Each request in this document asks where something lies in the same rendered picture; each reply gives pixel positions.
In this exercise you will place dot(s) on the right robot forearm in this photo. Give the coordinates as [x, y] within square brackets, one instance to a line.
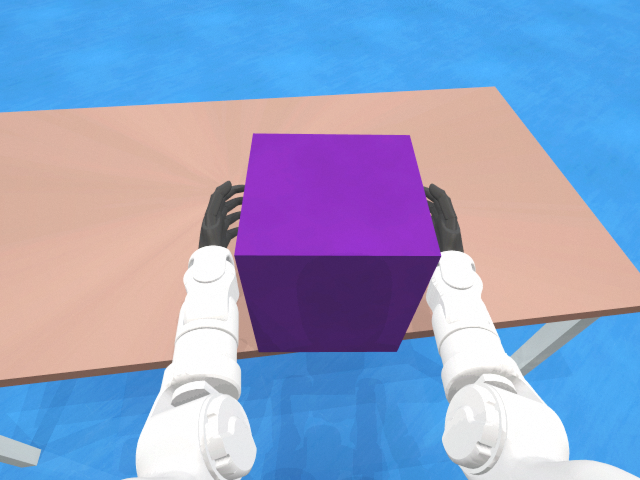
[466, 338]

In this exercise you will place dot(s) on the right robot hand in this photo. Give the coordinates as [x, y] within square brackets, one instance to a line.
[444, 219]

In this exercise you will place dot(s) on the left robot hand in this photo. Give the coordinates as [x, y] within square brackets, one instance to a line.
[214, 229]

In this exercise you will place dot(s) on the right robot upper arm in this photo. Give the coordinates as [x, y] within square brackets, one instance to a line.
[494, 434]

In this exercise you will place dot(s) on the left robot forearm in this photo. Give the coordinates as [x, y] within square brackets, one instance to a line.
[205, 354]

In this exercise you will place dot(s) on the left robot upper arm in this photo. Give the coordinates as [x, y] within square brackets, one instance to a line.
[206, 439]

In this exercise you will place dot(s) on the carton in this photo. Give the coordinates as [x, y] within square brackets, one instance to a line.
[336, 244]

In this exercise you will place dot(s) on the table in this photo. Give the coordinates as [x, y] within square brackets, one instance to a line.
[101, 209]

